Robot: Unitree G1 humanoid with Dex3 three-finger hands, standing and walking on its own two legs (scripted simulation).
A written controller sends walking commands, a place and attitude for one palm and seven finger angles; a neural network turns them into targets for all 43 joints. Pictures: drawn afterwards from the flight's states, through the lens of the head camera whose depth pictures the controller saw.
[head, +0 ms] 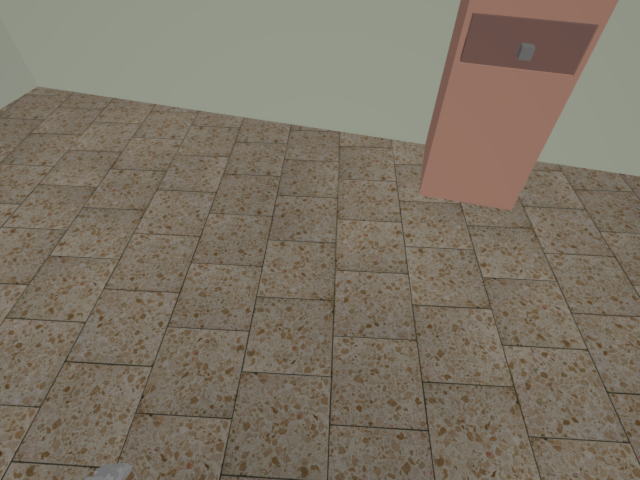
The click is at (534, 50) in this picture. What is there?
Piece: drawer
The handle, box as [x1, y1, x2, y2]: [517, 43, 535, 60]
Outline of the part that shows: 521,43 517,53 518,59 530,60 535,48 534,45 529,43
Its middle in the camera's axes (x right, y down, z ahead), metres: +0.70 -0.65 +1.32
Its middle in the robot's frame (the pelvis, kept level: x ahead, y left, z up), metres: +1.45 -0.63 -0.04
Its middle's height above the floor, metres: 0.73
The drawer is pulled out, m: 0.00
